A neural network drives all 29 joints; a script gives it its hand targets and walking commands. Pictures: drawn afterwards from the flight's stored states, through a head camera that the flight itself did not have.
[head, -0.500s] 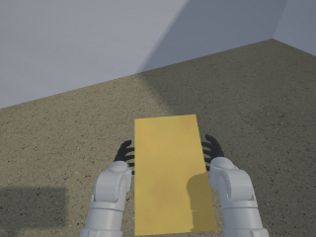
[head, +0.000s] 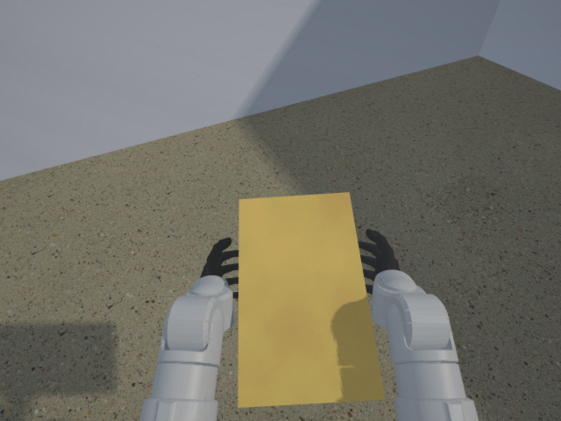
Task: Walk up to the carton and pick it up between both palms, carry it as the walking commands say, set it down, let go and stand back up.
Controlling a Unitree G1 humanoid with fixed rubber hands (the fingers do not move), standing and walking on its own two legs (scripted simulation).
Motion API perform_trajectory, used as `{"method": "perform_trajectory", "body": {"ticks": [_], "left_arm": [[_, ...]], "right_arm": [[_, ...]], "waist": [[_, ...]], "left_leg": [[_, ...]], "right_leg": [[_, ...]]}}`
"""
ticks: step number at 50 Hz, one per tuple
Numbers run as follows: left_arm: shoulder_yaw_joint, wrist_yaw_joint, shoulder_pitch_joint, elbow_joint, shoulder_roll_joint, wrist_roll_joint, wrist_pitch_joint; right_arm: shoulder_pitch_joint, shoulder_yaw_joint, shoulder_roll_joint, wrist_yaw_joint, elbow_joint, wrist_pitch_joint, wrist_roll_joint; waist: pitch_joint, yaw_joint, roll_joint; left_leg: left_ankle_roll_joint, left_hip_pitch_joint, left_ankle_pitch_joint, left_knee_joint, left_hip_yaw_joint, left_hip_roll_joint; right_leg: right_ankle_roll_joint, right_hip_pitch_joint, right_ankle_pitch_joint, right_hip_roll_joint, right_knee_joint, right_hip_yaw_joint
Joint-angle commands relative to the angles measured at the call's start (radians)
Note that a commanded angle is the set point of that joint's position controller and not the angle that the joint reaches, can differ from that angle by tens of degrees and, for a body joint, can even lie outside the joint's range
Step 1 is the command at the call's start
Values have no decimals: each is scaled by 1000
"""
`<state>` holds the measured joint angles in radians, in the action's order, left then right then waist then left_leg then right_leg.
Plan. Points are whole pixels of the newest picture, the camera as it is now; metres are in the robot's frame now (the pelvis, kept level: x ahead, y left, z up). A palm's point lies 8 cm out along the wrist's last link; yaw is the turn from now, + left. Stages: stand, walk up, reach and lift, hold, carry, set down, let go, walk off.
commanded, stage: carry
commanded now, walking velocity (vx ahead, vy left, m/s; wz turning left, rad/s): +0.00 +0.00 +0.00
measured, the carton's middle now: (299, 310) +0.29 -0.01 -0.01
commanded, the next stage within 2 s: hold in 1.86 s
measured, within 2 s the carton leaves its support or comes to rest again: neither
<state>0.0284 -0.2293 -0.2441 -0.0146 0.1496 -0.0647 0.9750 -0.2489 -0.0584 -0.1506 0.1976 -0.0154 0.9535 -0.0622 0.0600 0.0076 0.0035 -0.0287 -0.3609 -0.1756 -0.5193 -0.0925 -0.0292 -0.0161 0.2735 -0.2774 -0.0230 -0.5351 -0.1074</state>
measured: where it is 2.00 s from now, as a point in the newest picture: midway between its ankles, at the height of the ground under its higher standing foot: outside the picture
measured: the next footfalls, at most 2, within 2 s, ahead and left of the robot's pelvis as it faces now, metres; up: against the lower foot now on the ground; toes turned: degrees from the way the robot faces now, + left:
none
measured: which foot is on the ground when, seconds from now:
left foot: down 0.00-1.00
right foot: down 0.00-1.00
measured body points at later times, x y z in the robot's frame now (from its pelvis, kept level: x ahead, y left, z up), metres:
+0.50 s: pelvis +0.00 +0.00 +0.00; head -0.02 +0.00 +0.45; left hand +0.30 +0.12 +0.05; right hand +0.30 -0.13 +0.06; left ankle +0.06 +0.10 -0.73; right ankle +0.00 -0.11 -0.73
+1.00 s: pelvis +0.00 +0.00 +0.00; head -0.01 +0.00 +0.45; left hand +0.30 +0.12 +0.05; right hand +0.30 -0.13 +0.06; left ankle +0.06 +0.10 -0.73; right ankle +0.00 -0.11 -0.73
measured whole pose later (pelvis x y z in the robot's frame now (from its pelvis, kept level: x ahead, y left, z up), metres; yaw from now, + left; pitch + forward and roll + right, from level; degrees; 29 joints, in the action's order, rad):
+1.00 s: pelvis +0.00 +0.00 +0.00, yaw -1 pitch +1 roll +0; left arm 0.04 -0.23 -0.24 -0.05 0.15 -0.06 0.94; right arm -0.25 -0.06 -0.15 0.19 0.03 0.91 -0.06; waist 0.07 0.01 0.01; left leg -0.03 -0.37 -0.18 -0.53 -0.10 -0.04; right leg -0.01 0.28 -0.28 -0.02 -0.54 -0.10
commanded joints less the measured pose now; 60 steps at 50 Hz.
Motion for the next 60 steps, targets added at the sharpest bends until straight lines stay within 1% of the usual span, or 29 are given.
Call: {"method": "perform_trajectory", "body": {"ticks": [1, 2, 3, 5, 6, 7, 8, 12, 14, 16, 19, 20, 22, 24, 28, 30, 31, 35, 36, 39, 40, 41, 43, 46, 48, 51, 52, 55, 60], "left_arm": [[-365, 130, -413, 233, 935, 201, -66], [-340, 131, -398, 177, 912, 177, -69], [-357, 130, -399, 211, 932, 194, -69], [-356, 130, -396, 211, 930, 194, -70], [-341, 133, -388, 170, 920, 181, -70], [-355, 132, -400, 207, 930, 197, -72], [-347, 133, -399, 184, 928, 189, -72], [-363, 132, -426, 224, 938, 207, -78], [-336, 135, -400, 157, 918, 182, -80], [-353, 133, -419, 198, 926, 197, -82], [-342, 139, -415, 152, 921, 184, -88], [-349, 137, -417, 177, 929, 193, -87], [-354, 136, -423, 192, 934, 199, -90], [-340, 137, -409, 154, 923, 183, -89], [-360, 134, -430, 203, 932, 201, -91], [-366, 130, -425, 220, 937, 207, -86], [-338, 132, -406, 161, 915, 183, -84], [-354, 132, -402, 198, 930, 201, -91], [-337, 135, -390, 154, 918, 184, -92], [-353, 133, -407, 189, 929, 195, -96], [-343, 136, -403, 160, 923, 184, -98], [-356, 135, -415, 193, 934, 198, -99], [-339, 136, -413, 155, 917, 180, -102], [-354, 134, -420, 187, 925, 195, -104], [-343, 136, -405, 155, 924, 186, -104], [-352, 136, -413, 179, 927, 195, -107], [-330, 138, -400, 122, 918, 174, -108], [-358, 135, -420, 192, 932, 200, -112], [-354, 132, -410, 187, 928, 193, -109]], "right_arm": [[-333, 351, -923, -123, -154, -31, 190], [-320, 323, -896, -125, -100, -34, 167], [-329, 345, -913, -124, -145, -35, 185], [-332, 347, -911, -124, -148, -36, 183], [-327, 332, -899, -125, -112, -38, 171], [-336, 346, -912, -124, -142, -39, 182], [-333, 341, -908, -125, -121, -38, 173], [-347, 350, -918, -122, -152, -43, 185], [-340, 329, -895, -125, -103, -47, 166], [-339, 339, -908, -124, -125, -48, 176], [-333, 323, -903, -130, -75, -54, 160], [-347, 337, -909, -127, -114, -55, 172], [-357, 350, -920, -128, -124, -56, 182], [-350, 333, -906, -130, -95, -58, 171], [-341, 340, -920, -127, -115, -57, 179], [-340, 350, -923, -124, -137, -52, 186], [-332, 323, -897, -124, -88, -52, 164], [-332, 349, -914, -124, -130, -57, 181], [-337, 336, -895, -125, -106, -62, 168], [-334, 341, -907, -126, -120, -63, 174], [-334, 336, -901, -129, -97, -65, 167], [-349, 351, -913, -128, -131, -66, 181], [-343, 332, -898, -131, -85, -69, 165], [-345, 346, -912, -129, -112, -70, 178], [-343, 341, -903, -129, -95, -72, 169], [-344, 351, -914, -130, -108, -73, 178], [-346, 331, -893, -132, -69, -76, 159], [-355, 354, -910, -129, -128, -81, 183], [-331, 355, -913, -128, -106, -74, 179]], "waist": [[368, -2, 21], [372, -2, 24], [366, -2, 23], [364, -1, 2], [354, -1, 6], [356, 0, -6], [351, 0, -12], [358, 0, -1], [356, 0, -1], [349, 0, 6], [340, 1, 8], [344, 1, -5], [339, 1, -3], [340, 1, 17], [349, 2, 18], [349, 2, 2], [348, 2, 9], [364, 1, -1], [363, 1, 3], [356, 1, 4], [351, 1, 11], [345, 1, 7], [350, 1, 12], [344, 1, 2], [343, 2, 0], [344, 2, -4], [342, 1, 5], [348, 2, 12], [355, 2, -3]], "left_leg": [[-19, 182, 150, 65, 94, -118], [-20, 184, 157, 62, 94, -119], [-18, 180, 155, 63, 95, -120], [-20, 172, 142, 58, 96, -118], [-19, 168, 116, 64, 95, -116], [-18, 173, 114, 62, 93, -115], [-17, 173, 122, 59, 93, -116], [-16, 175, 131, 54, 91, -117], [-17, 173, 130, 58, 94, -118], [-16, 169, 131, 62, 94, -117], [-17, 168, 84, 75, 99, -119], [-19, 168, 93, 72, 102, -122], [-17, 167, 74, 76, 101, -120], [-17, 167, 84, 77, 99, -120], [-16, 177, 90, 74, 95, -120], [-18, 170, 85, 78, 100, -121], [-19, 172, 93, 76, 96, -122], [-18, 181, 117, 64, 94, -121], [-18, 179, 126, 66, 95, -121], [-18, 177, 123, 65, 95, -123], [-17, 180, 123, 65, 93, -123], [-16, 173, 111, 65, 94, -122], [-16, 179, 112, 68, 93, -121], [-16, 172, 90, 71, 94, -121], [-16, 169, 91, 70, 95, -120], [-16, 172, 75, 82, 98, -123], [-18, 172, 89, 77, 98, -123], [-14, 179, 111, 66, 90, -123], [-15, 173, 111, 58, 86, -118]], "right_leg": [[-31, -77, 149, -114, 83, 98], [-30, -79, 153, -112, 80, 95], [-33, -76, 148, -112, 81, 98], [-33, -75, 155, -114, 89, 101], [-33, -69, 137, -115, 94, 105], [-33, -65, 142, -115, 96, 108], [-33, -65, 149, -114, 95, 104], [-32, -63, 165, -113, 89, 106], [-31, -66, 154, -110, 86, 100], [-30, -61, 141, -109, 87, 101], [-30, -46, 99, -106, 98, 105], [-30, -52, 105, -105, 99, 103], [-32, -50, 96, -106, 103, 104], [-30, -49, 102, -106, 100, 100], [-30, -45, 110, -107, 99, 106], [-28, -49, 106, -105, 99, 102], [-28, -51, 112, -106, 97, 99], [-31, -59, 140, -108, 93, 103], [-30, -63, 145, -108, 89, 98], [-30, -54, 136, -107, 89, 101], [-30, -48, 135, -107, 89, 100], [-28, -46, 126, -107, 93, 101], [-29, -45, 124, -107, 89, 100], [-26, -43, 107, -106, 98, 100], [-28, -43, 118, -107, 97, 102], [-27, -44, 94, -104, 99, 99], [-29, -39, 111, -104, 95, 102], [-29, -41, 131, -107, 95, 100], [-30, -52, 152, -111, 94, 102]]}}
